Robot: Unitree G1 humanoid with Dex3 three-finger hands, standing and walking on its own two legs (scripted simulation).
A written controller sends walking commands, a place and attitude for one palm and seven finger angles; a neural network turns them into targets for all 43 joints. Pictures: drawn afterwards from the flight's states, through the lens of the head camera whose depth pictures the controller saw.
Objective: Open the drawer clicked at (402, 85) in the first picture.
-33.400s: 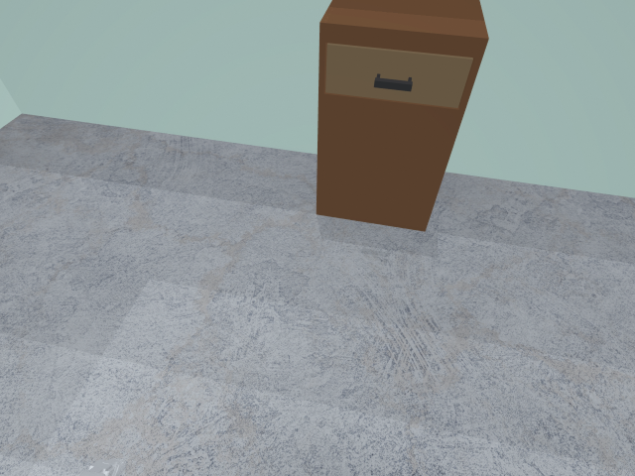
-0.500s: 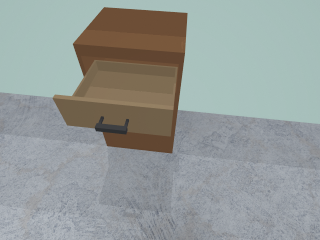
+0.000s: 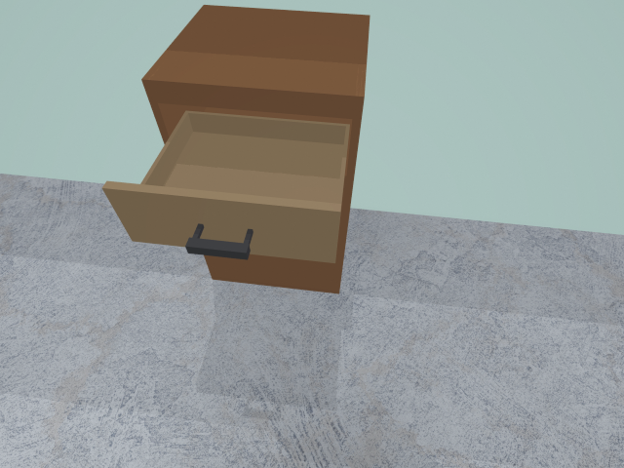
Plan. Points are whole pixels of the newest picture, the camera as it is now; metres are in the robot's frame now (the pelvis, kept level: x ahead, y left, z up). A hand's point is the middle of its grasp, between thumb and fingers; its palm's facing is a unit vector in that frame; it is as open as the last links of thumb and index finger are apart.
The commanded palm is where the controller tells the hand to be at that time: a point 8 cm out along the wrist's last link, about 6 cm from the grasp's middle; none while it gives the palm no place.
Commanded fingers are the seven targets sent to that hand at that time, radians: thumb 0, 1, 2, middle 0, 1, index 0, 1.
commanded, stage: look to check the result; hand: left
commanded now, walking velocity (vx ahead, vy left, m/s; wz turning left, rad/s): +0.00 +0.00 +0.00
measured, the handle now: (221, 240) +0.52 +0.21 -0.10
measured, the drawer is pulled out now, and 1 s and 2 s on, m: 0.29 0.29 0.29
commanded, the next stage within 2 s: stand and wait in 0.22 s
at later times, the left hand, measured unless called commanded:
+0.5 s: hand out of the picture +0.00 +0.15 -0.18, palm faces +0.05 -0.98 -0.17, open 7.4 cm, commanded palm none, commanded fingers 0.00 0.90 0.90 -0.20 -0.30 -0.20 -0.30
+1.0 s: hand out of the picture +0.01 +0.15 -0.18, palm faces +0.05 -0.98 -0.18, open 7.4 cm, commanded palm none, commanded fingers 0.00 0.90 0.90 -0.20 -0.30 -0.20 -0.30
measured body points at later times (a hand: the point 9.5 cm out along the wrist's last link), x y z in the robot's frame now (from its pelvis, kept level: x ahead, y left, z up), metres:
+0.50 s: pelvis +0.01 -0.01 +0.00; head +0.04 -0.01 +0.45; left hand +0.00 +0.21 -0.16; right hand -0.02 -0.20 -0.16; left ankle -0.02 +0.11 -0.74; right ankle +0.03 -0.10 -0.74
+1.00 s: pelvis +0.02 -0.01 +0.00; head +0.04 -0.02 +0.45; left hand +0.01 +0.20 -0.16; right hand -0.01 -0.21 -0.17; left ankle -0.02 +0.11 -0.74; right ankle +0.03 -0.10 -0.74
